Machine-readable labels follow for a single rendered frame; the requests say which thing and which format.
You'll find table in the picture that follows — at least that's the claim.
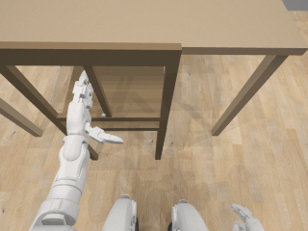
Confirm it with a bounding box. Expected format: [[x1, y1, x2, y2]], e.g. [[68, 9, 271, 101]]
[[0, 0, 308, 138]]

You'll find chair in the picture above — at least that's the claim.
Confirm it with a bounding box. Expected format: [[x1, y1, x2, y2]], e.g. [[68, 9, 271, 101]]
[[0, 41, 182, 161]]

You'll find robot left hand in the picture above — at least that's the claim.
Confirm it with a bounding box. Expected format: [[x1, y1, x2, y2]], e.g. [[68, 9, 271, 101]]
[[66, 70, 124, 144]]

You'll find robot left thigh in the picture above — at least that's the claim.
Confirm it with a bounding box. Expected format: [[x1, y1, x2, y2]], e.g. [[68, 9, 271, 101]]
[[101, 198, 137, 231]]

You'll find robot thigh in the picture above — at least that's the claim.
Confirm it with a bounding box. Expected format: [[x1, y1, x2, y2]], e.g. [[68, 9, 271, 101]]
[[171, 203, 209, 231], [101, 198, 137, 231]]

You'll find left robot forearm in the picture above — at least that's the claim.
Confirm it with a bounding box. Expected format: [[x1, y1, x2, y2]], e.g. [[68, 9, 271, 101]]
[[28, 134, 90, 231]]

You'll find robot right thigh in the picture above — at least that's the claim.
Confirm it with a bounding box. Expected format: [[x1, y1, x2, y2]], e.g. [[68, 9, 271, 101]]
[[171, 203, 209, 231]]

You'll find robot right hand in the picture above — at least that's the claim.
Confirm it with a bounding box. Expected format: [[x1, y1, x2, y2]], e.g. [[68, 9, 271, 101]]
[[231, 203, 265, 231]]

